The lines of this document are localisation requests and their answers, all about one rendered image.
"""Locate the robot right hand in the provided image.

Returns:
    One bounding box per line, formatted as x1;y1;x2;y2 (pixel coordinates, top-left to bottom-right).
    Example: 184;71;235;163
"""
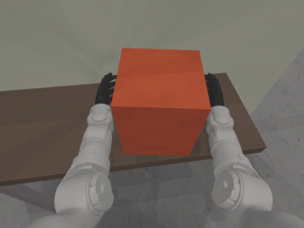
204;73;224;107

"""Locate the table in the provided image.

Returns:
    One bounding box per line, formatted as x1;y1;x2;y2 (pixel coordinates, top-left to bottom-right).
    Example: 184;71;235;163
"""
0;72;267;213

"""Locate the robot left hand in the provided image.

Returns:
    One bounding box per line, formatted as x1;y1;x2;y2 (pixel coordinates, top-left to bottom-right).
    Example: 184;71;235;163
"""
95;72;117;105

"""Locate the carton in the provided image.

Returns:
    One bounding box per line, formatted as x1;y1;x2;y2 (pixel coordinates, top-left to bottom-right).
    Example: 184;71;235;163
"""
111;47;211;156

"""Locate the left robot upper arm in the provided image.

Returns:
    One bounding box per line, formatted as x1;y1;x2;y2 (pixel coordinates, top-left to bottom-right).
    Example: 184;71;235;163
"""
25;171;114;228

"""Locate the right robot upper arm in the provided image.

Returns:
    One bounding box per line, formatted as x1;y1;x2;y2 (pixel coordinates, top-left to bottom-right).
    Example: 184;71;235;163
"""
211;169;304;228

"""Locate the robot right forearm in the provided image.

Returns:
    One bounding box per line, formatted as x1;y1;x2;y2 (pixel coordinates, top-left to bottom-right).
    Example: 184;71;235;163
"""
205;105;262;180

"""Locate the robot left forearm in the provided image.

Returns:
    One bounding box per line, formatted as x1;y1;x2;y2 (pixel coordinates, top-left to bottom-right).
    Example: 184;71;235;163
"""
54;104;114;210

